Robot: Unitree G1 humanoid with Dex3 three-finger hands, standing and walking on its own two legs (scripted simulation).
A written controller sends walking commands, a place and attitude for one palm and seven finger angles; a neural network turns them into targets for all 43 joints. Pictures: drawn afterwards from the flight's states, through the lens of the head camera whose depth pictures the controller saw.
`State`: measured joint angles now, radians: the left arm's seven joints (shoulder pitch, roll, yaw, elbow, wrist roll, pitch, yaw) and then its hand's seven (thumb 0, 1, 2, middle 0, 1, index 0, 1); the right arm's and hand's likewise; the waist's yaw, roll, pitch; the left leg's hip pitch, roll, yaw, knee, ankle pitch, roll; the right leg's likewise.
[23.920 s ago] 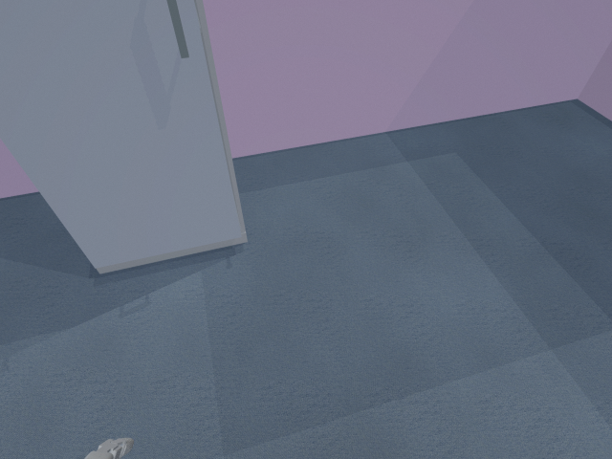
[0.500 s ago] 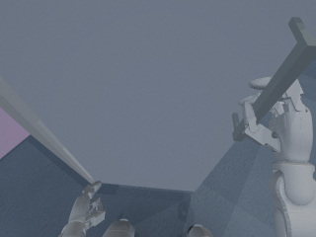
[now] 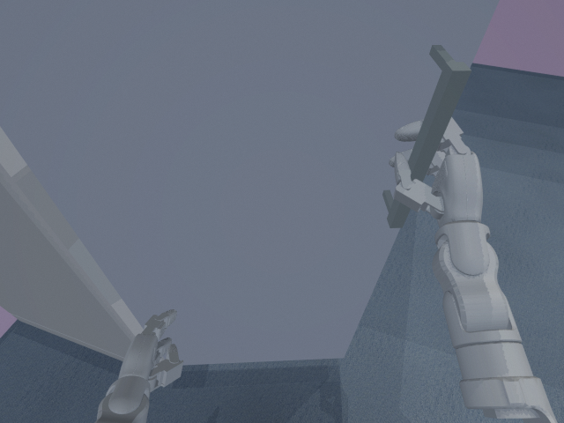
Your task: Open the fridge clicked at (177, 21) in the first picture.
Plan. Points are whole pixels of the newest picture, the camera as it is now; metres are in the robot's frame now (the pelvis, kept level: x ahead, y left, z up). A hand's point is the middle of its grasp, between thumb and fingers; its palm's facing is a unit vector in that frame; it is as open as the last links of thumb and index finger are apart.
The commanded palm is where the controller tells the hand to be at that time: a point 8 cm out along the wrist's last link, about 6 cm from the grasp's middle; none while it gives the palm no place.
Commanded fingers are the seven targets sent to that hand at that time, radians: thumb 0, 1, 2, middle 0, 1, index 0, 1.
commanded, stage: stop walking and hold the door back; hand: right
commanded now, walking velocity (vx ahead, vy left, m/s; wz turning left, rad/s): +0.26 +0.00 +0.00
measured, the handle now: (414, 150) +0.41 -0.14 +0.21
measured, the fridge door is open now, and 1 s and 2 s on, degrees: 69 67 67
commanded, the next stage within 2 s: loosen the grip on the handle in 1.00 s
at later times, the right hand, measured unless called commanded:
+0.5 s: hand (394, 163) +0.40 -0.12 +0.19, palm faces +0.07 +0.99 -0.15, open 5.5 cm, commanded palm +0.37 -0.17 +0.17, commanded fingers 0.00 -0.90 -0.90 0.45 1.40 0.45 1.40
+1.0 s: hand (398, 176) +0.38 -0.12 +0.19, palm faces +0.04 +0.99 -0.13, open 5.5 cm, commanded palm +0.37 -0.17 +0.17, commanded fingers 0.00 -0.90 -0.90 0.45 1.40 0.45 1.40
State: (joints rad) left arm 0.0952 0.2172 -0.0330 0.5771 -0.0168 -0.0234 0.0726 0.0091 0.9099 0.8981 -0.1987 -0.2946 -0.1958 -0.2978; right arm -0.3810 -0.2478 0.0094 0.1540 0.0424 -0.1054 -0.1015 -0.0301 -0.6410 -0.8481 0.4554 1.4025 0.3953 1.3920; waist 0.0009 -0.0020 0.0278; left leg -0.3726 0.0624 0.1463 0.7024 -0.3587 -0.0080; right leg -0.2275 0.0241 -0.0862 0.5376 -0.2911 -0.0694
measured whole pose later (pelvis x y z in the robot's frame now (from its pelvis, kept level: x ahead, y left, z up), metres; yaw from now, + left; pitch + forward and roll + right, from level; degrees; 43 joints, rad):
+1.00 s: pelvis -0.02 +0.00 +0.00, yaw +3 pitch +0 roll +1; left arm 0.16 0.21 -0.03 0.64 -0.02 -0.04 0.08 0.01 0.91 0.90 -0.20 -0.30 -0.20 -0.30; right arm -0.52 -0.23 -0.07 0.37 0.06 -0.15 -0.07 -0.04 -0.73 -0.80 0.45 1.40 0.38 1.40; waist 0.00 -0.02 0.03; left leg -0.26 0.01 0.02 0.52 -0.25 -0.01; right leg -0.29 -0.04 -0.09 0.55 -0.26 -0.01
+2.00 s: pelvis -0.01 +0.01 +0.00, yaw +2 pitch +3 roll +0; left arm 0.23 0.23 -0.02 0.65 -0.03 -0.10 0.04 0.01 0.91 0.90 -0.20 -0.30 -0.20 -0.30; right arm -0.43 -0.30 -0.20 0.43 0.10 -0.26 0.06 -0.01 0.55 -0.20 0.29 1.17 0.26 1.15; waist 0.01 0.00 -0.05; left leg -0.32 0.01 0.04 0.57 -0.30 0.01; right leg -0.33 -0.04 -0.07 0.56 -0.28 0.00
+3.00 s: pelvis -0.02 +0.01 +0.00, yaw +1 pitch -1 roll +0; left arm 0.19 0.23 -0.06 0.61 -0.04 -0.15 0.06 0.01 0.91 0.90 -0.20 -0.30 -0.20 -0.30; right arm -0.05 -0.30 -0.22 0.01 0.20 -0.17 0.17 -0.01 0.55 -0.20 0.25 1.15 0.26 1.15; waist -0.05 -0.03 -0.05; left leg -0.26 0.02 0.06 0.58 -0.31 0.01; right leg -0.29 -0.03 -0.04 0.59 -0.29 0.00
